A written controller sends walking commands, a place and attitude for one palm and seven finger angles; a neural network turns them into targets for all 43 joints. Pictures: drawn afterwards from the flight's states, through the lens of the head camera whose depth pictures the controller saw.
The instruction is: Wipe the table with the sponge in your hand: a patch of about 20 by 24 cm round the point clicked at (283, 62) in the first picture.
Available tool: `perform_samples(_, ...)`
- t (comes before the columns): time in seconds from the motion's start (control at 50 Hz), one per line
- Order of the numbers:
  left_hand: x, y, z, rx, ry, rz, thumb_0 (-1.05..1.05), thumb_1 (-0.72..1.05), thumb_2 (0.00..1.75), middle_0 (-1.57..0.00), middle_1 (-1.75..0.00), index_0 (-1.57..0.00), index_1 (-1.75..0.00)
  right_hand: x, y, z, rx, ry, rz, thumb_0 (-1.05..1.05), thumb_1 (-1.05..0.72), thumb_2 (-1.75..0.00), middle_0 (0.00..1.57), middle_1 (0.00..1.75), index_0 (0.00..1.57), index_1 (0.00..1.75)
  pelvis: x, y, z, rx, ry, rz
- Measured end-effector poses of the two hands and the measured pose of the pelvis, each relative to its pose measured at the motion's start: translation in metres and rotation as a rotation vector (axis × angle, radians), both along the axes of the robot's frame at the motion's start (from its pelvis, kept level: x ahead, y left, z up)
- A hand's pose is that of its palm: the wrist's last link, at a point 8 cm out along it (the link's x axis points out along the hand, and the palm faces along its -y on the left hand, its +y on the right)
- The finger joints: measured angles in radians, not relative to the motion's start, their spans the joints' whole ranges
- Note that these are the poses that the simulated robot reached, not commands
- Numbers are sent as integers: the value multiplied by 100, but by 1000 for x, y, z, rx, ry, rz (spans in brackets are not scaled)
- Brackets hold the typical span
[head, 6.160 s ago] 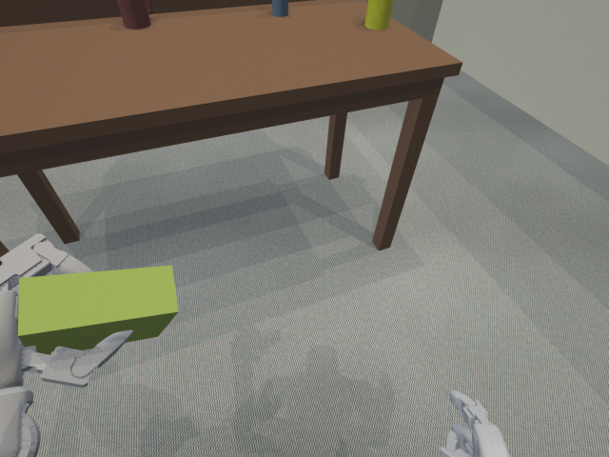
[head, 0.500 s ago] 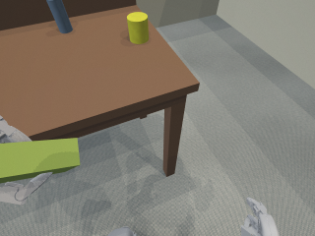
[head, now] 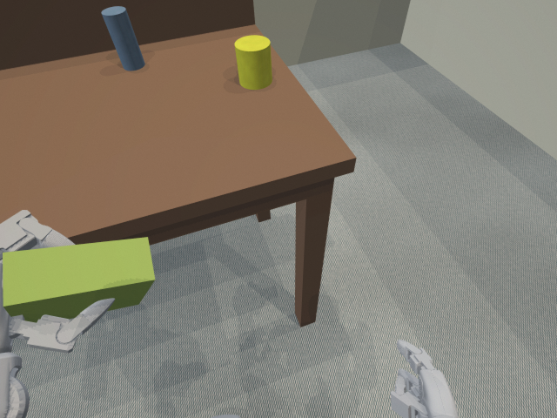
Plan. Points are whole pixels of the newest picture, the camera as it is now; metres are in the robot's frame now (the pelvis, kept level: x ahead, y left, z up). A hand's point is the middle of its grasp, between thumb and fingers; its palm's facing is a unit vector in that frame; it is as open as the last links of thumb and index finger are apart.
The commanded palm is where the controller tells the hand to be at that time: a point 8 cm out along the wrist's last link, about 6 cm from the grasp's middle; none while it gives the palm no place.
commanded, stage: come to a stop and stand still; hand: left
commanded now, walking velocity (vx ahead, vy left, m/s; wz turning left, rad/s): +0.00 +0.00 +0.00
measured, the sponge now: (104, 280) +0.23 +0.21 +0.15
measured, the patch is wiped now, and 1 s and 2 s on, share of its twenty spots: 0.00 0.00 0.00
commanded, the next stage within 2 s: look again from close up in 1.22 s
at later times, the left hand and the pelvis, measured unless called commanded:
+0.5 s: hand (58, 343) +0.16 +0.22 +0.17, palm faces +0.44 -0.82 -0.38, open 8.9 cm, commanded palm +0.11 +0.26 +0.18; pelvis -0.05 -0.02 +0.00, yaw +0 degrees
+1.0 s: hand (25, 393) +0.12 +0.23 +0.16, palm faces +0.45 -0.80 -0.39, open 8.9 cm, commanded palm +0.06 +0.26 +0.18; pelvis -0.09 -0.02 +0.00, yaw +0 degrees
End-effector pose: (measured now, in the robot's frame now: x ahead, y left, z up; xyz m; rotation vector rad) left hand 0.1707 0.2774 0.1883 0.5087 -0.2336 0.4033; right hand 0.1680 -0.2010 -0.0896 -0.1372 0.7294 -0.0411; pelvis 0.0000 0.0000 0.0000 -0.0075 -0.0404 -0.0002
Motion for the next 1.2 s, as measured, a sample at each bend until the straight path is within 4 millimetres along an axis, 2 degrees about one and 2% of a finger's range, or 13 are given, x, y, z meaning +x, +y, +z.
perform_samples(0.06, -1, -10, -10, -47, 36, -5, 0, -41, 105, -87, -139, -87, -139, -12, -25, 1, -49, 33, -37, 2, -90, -89, 21, 30, 20, 30, -4, -6, 2, 19, 9, -5)
perform_samples(0.12, -3, -17, -11, -54, 25, -35, 0, -41, 105, -87, -139, -87, -138, -24, -45, 7, -107, 50, -66, 2, -91, -89, 21, 30, 20, 30, -10, -9, 3, 24, 16, 4)
perform_samples(0.22, -15, -15, -3, -17, -46, -72, 0, -41, 105, -87, -139, -87, -138, -41, -63, 17, -177, 53, -104, 2, -91, -90, 20, 30, 20, 30, -21, -11, 0, 8, 11, 18)
perform_samples(0.32, -35, -8, 0, 3, -55, -48, 0, -41, 105, -87, -139, -87, -138, -54, -58, 26, -165, 20, -104, 2, -91, -90, 20, 29, 20, 30, -31, -14, 2, 19, 0, -5)
perform_samples(0.48, -56, -21, -8, -35, -40, -5, 0, -41, 105, -87, -139, -87, -138, -64, -41, 7, -75, 0, -33, 2, -91, -90, 20, 30, 20, 30, -51, -22, -1, 17, -11, -4)
perform_samples(0.6, -64, -28, -13, -54, -13, -27, 0, -41, 105, -87, -139, -87, -138, -83, -37, 4, -64, 44, -24, 2, -91, -89, 21, 30, 20, 30, -67, -24, 0, 25, -1, 2)
perform_samples(0.72, -80, -19, -14, -53, -11, -44, 0, -41, 105, -87, -139, -87, -138, -106, -38, 10, -106, 67, -44, 2, -91, -89, 21, 30, 20, 30, -81, -17, 1, 18, -9, -2)
perform_samples(0.8, -92, -11, -5, -23, -21, -25, 0, -41, 105, -87, -139, -87, -138, -118, -38, 15, -113, 61, -55, 2, -91, -90, 20, 30, 20, 30, -85, -13, 6, 7, -9, 6)
perform_samples(0.88, -99, -5, 1, 8, -51, 7, 0, -41, 105, -87, -139, -87, -138, -120, -38, 9, -98, 53, -47, 2, -90, -90, 20, 30, 20, 30, -88, -14, 3, 14, -11, 15)
perform_samples(1.0, -98, -12, -16, -37, -2, 27, 0, -41, 105, -87, -139, -87, -138, -116, -40, 2, -72, 36, -37, 2, -90, -90, 20, 30, 20, 30, -94, -19, 0, 17, -13, 8)
perform_samples(1.1, -96, -23, -24, -69, 19, -18, 0, -41, 105, -87, -138, -87, -138, -118, -44, 5, -95, 46, -31, 2, -91, -90, 20, 30, 20, 30, -100, -21, 0, 15, 0, 19)
perform_samples(1.2, -100, -18, -18, -50, 7, -50, 0, -41, 105, -87, -138, -87, -138, -123, -45, 13, -129, 56, -48, 2, -91, -90, 20, 30, 20, 30, -103, -17, 2, 7, -2, 13)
